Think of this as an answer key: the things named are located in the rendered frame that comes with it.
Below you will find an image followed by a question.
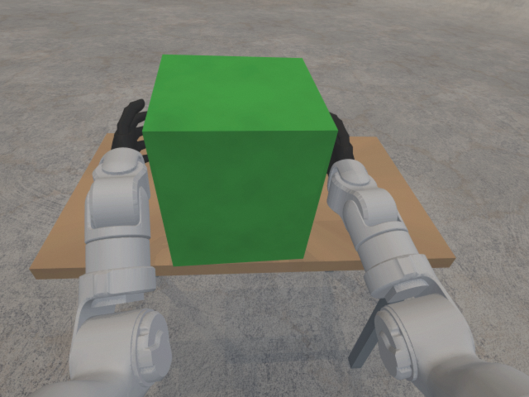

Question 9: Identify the right robot forearm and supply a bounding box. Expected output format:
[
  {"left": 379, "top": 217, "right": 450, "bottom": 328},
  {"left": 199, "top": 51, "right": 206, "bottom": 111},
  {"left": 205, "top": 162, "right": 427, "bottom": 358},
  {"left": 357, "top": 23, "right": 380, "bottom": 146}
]
[{"left": 326, "top": 159, "right": 475, "bottom": 352}]

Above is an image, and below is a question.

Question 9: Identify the robot left hand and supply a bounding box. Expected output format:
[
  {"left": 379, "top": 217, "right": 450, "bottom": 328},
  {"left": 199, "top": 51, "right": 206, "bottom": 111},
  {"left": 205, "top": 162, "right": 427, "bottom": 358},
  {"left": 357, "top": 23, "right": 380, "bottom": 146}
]
[{"left": 111, "top": 99, "right": 149, "bottom": 163}]

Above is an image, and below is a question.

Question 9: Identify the carton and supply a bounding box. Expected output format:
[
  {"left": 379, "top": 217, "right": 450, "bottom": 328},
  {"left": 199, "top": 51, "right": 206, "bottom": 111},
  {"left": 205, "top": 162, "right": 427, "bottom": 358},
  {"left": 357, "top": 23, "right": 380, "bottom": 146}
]
[{"left": 142, "top": 55, "right": 338, "bottom": 266}]

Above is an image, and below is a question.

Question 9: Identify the robot right upper arm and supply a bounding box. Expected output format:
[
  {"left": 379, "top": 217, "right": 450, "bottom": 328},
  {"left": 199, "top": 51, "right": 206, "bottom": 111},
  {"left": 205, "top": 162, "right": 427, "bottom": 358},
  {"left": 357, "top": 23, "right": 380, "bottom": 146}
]
[{"left": 374, "top": 293, "right": 529, "bottom": 397}]

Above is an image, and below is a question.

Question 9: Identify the table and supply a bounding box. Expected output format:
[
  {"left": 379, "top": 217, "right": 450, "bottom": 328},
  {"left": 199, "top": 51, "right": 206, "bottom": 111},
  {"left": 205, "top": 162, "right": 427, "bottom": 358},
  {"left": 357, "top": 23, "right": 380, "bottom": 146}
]
[{"left": 29, "top": 133, "right": 456, "bottom": 369}]

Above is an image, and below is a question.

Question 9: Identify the robot right hand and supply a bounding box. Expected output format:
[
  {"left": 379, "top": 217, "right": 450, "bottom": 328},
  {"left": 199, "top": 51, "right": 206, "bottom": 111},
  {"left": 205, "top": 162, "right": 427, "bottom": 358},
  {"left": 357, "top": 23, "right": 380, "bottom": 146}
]
[{"left": 327, "top": 112, "right": 355, "bottom": 176}]

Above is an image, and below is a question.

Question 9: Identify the left robot forearm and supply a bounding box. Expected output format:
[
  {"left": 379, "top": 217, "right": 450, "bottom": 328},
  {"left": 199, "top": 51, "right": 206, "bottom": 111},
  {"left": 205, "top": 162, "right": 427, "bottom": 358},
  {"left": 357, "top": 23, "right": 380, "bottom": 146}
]
[{"left": 69, "top": 147, "right": 156, "bottom": 378}]

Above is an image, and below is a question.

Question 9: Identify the robot left upper arm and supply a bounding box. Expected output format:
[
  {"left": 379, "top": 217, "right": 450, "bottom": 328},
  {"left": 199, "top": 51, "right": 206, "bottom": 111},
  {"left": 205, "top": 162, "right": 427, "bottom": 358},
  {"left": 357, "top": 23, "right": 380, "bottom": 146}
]
[{"left": 27, "top": 309, "right": 172, "bottom": 397}]

